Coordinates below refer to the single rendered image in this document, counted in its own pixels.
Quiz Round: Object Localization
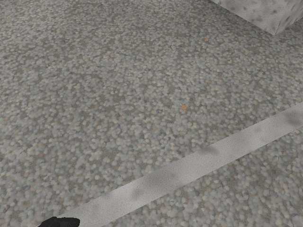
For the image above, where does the robot left hand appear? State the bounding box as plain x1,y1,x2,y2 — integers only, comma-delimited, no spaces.
38,217,80,227

